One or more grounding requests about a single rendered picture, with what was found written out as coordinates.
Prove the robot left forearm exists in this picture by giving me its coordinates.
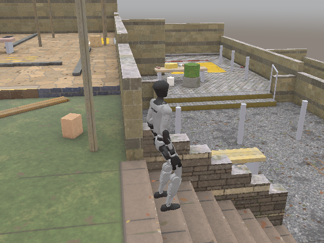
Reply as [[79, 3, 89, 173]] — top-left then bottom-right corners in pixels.
[[147, 122, 157, 138]]

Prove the robot right upper arm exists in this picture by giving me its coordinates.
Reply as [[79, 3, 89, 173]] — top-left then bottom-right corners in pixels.
[[159, 105, 172, 136]]

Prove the robot right hand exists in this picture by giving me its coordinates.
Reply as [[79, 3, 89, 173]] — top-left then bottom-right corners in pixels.
[[171, 156, 182, 170]]

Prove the robot right forearm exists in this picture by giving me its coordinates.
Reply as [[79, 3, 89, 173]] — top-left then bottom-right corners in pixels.
[[163, 130, 176, 157]]

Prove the robot left upper arm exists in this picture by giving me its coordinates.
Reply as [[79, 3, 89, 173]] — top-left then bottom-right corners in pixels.
[[146, 99, 156, 124]]

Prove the robot torso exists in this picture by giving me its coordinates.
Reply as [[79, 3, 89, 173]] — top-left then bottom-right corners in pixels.
[[151, 102, 171, 153]]

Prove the robot left shin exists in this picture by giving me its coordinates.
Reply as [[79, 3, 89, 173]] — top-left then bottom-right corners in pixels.
[[158, 163, 172, 194]]

